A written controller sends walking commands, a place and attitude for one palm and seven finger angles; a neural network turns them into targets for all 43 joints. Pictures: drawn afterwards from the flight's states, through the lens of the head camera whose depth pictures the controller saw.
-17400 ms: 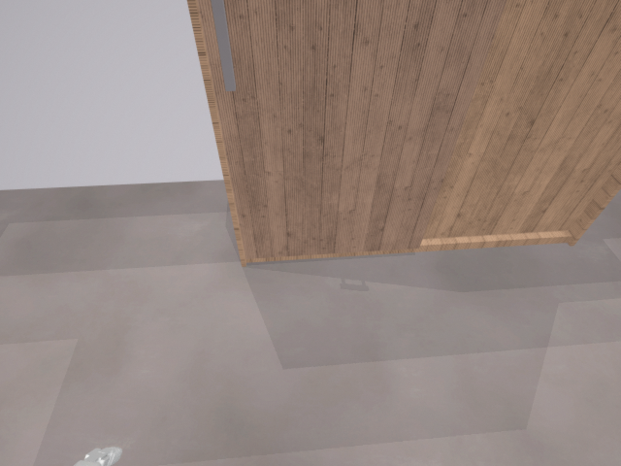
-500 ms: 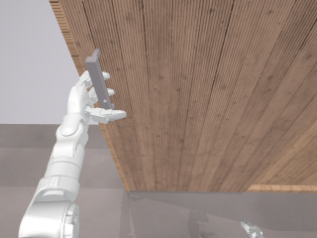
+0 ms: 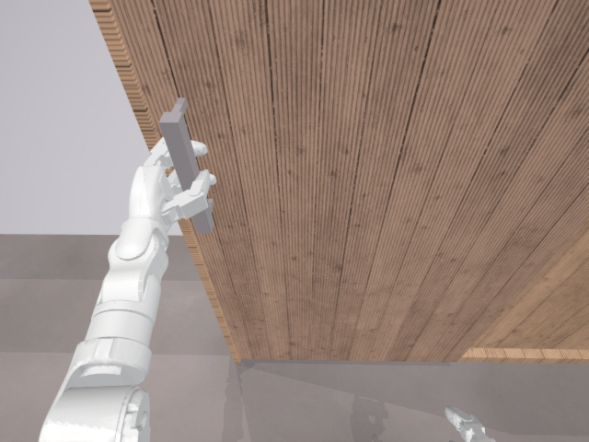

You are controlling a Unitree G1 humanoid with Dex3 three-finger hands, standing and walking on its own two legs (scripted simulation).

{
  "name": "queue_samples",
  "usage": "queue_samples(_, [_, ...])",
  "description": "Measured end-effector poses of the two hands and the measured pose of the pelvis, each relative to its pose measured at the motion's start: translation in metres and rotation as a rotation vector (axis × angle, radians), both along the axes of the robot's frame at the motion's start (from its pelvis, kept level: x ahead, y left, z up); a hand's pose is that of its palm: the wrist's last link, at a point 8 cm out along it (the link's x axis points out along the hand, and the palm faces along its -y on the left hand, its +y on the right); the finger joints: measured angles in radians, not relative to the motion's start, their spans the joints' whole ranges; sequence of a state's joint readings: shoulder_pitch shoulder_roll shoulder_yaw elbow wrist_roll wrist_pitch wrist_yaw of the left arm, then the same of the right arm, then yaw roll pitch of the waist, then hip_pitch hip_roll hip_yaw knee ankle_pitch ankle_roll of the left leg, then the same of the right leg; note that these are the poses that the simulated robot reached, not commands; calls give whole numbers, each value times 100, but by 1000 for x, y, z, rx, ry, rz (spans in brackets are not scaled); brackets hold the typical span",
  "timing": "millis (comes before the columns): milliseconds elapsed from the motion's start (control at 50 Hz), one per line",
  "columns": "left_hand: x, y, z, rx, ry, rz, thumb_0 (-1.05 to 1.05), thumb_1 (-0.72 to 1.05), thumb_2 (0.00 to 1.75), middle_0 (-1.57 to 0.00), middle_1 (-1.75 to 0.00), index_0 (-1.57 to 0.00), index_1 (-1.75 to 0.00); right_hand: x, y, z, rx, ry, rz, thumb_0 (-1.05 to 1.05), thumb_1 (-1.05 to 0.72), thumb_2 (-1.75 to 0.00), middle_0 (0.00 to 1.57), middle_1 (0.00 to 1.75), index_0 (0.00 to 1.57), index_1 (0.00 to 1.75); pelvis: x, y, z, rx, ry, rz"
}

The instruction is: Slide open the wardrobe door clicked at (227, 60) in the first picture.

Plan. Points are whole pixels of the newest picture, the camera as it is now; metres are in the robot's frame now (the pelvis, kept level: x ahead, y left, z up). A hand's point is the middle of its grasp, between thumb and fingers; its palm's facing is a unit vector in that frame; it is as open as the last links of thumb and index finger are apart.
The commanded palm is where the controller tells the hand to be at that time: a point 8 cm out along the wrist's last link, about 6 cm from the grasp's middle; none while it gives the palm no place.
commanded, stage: grip the handle and tug to test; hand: left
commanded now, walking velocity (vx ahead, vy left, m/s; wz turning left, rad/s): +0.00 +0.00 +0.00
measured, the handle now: (194, 171) +0.46 +0.17 +0.13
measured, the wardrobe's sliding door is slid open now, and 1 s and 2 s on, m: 0.00 0.00 0.00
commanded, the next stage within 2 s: tug the door sideways, standing still in 0.66 s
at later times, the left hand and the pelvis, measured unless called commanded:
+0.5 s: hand (201, 195) +0.40 +0.15 +0.14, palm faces +0.06 -1.00 +0.00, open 6.1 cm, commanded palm +0.34 +0.19 +0.14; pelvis +0.01 +0.00 +0.00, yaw -1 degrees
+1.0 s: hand (200, 193) +0.40 +0.15 +0.14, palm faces +0.06 -1.00 +0.00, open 6.1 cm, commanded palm +0.37 +0.17 +0.14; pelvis +0.05 +0.01 +0.00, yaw +1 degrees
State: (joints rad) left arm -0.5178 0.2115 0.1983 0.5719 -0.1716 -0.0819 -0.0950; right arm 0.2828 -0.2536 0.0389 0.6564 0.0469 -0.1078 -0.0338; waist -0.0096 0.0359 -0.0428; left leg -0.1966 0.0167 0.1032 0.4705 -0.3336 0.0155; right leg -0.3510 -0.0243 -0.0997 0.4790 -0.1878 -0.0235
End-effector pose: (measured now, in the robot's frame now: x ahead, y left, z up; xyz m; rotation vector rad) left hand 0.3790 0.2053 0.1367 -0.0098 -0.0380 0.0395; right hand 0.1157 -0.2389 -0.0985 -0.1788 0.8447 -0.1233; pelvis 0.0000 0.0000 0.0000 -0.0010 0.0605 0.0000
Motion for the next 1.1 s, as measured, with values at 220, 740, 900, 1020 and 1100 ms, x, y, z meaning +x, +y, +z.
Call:
queue_samples(220, [0,0,0,1,4,-5,1,68,81,-35,-135,-31,-136,7,-1,4,-3,-15,-9,2,-91,-89,21,30,20,30,1,-1,0,-1,-4,-5])
queue_samples(740, [-3,-3,1,11,0,-5,1,75,76,-27,-137,-24,-134,37,0,12,20,-57,-55,2,-91,-89,20,30,20,30,34,3,3,-12,7,-41])
queue_samples(900, [-3,-2,1,14,1,-2,1,72,79,-30,-136,-26,-134,69,7,13,5,-68,-20,2,-91,-89,20,30,20,30,49,8,1,-19,13,-28])
queue_samples(1020, [-1,-3,1,10,7,27,1,70,83,-34,-137,-31,-136,87,21,6,-8,-37,58,2,-91,-89,20,30,20,30,48,12,-1,-25,16,19])
queue_samples(1100, [-1,-5,2,13,15,41,1,70,84,-33,-138,-32,-137,93,36,4,7,-41,98,2,-91,-89,20,30,20,30,45,15,-1,-25,16,38])
